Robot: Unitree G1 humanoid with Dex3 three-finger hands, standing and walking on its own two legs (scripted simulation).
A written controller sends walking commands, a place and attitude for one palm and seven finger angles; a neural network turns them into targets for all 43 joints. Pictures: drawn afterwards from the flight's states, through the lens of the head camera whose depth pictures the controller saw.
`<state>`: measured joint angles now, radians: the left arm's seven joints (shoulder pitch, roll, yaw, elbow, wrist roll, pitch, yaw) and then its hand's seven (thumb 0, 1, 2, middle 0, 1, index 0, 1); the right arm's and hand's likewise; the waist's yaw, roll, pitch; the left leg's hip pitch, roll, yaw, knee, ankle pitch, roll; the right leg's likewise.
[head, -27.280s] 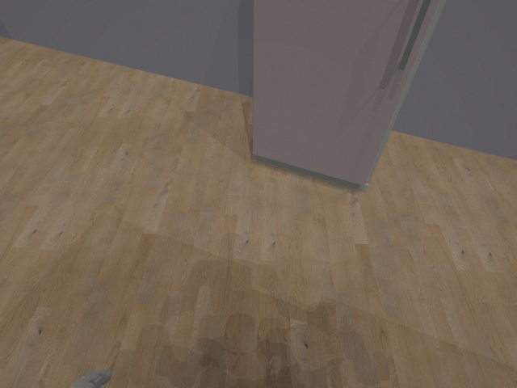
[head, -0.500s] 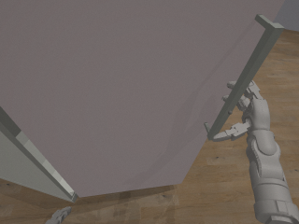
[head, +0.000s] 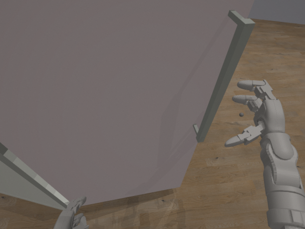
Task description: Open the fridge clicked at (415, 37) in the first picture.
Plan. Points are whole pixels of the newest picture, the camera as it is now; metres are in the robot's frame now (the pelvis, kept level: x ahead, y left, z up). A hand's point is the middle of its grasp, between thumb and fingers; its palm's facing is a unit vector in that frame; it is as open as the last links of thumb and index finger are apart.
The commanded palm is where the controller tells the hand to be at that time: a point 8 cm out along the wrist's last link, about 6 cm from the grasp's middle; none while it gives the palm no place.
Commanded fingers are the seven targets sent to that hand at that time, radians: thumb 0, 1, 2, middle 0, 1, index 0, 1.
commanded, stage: slip the hand off the handle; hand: right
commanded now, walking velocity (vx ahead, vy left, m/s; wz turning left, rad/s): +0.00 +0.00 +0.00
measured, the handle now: (212, 93) +0.42 -0.12 +0.15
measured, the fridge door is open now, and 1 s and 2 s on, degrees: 66 66 66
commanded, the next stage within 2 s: draw the hand back to the body in 0.78 s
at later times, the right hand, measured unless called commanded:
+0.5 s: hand (252, 136) +0.30 -0.20 +0.14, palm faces +0.09 +0.98 -0.17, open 14.7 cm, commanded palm +0.27 -0.25 +0.14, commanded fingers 0.00 0.55 -0.20 0.25 1.15 0.25 1.15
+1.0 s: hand (269, 160) +0.25 -0.22 +0.14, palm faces +0.04 +1.00 -0.02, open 14.7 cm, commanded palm +0.21 -0.26 +0.15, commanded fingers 0.00 0.55 -0.20 0.25 1.15 0.25 1.15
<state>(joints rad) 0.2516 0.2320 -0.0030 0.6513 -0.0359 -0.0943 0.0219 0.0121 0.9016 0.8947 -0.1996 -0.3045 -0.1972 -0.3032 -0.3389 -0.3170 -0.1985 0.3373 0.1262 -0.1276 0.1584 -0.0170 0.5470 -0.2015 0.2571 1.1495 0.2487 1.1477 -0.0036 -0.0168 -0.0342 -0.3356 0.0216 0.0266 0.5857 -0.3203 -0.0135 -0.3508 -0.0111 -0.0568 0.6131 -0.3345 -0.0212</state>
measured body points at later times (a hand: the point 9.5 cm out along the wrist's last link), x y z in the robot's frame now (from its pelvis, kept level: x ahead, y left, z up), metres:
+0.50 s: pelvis -0.02 +0.02 +0.00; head -0.02 +0.03 +0.45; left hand +0.12 +0.27 -0.10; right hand +0.29 -0.25 +0.15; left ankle -0.02 +0.13 -0.73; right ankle -0.01 -0.10 -0.73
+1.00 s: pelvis -0.03 +0.03 +0.00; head -0.04 +0.04 +0.45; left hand +0.17 +0.26 -0.08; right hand +0.24 -0.27 +0.14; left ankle -0.02 +0.13 -0.73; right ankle -0.01 -0.10 -0.73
